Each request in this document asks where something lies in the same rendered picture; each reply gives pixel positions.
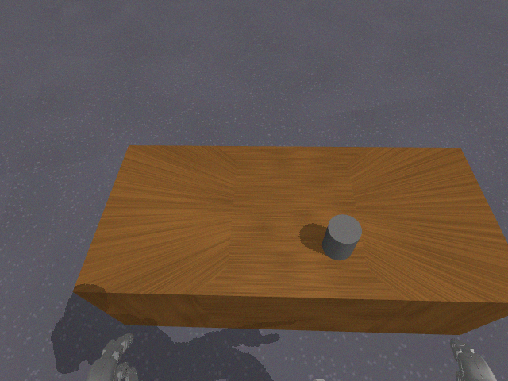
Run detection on right robot hand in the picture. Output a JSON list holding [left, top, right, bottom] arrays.
[[450, 339, 497, 381]]

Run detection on left robot hand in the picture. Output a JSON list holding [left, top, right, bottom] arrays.
[[86, 333, 143, 381]]

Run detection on can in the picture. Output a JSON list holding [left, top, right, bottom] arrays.
[[322, 214, 362, 260]]

